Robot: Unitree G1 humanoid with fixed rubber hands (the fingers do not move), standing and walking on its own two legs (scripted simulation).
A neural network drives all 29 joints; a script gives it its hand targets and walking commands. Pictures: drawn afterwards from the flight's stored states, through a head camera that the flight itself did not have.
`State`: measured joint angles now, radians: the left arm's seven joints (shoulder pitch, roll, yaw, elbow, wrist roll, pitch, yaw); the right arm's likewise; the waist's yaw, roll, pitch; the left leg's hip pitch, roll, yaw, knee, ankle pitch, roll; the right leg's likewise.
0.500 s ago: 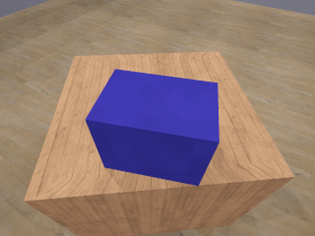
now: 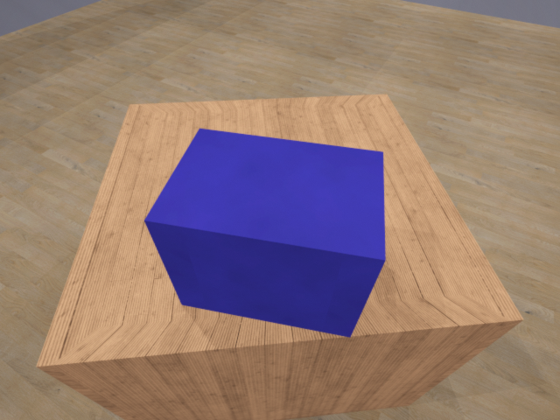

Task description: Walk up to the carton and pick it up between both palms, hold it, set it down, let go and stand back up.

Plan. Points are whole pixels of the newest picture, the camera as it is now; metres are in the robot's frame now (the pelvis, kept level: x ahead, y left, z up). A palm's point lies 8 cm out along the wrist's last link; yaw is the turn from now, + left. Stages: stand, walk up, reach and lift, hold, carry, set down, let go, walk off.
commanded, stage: stand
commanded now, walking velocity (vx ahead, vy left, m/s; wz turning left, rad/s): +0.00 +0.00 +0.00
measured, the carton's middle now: (275, 233) +0.42 +0.00 +0.02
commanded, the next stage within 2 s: none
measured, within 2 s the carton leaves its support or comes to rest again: neither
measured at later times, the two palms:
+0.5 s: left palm out of the picture +0.07 +0.29 -0.12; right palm out of the picture +0.08 -0.29 -0.12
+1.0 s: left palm out of the picture +0.06 +0.29 -0.12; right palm out of the picture +0.06 -0.29 -0.12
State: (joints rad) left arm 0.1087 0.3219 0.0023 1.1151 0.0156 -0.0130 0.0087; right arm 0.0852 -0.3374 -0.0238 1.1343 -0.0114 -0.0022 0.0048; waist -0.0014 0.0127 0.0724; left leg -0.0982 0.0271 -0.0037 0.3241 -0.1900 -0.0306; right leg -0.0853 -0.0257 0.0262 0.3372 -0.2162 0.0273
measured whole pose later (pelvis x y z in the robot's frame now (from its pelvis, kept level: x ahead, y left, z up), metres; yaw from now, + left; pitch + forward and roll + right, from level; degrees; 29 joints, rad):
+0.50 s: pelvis +0.00 +0.00 +0.00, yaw +0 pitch -2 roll +0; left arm 0.11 0.32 0.01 1.11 0.01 -0.01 0.01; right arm 0.09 -0.33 -0.02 1.12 -0.01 0.00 0.00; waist 0.00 0.00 0.07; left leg -0.08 0.03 -0.01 0.32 -0.20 -0.03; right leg -0.07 -0.03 0.02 0.33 -0.22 0.03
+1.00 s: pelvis +0.00 +0.00 +0.00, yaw +0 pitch -3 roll +0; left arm 0.12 0.33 0.01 1.12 0.02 -0.01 0.00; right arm 0.10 -0.32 -0.02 1.13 -0.01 0.00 0.00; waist -0.01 0.00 0.07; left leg -0.10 0.03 0.00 0.34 -0.19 -0.03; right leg -0.08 -0.02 0.02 0.32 -0.20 0.03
